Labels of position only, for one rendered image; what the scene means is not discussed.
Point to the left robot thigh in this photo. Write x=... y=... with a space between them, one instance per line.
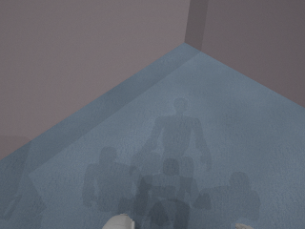
x=120 y=222

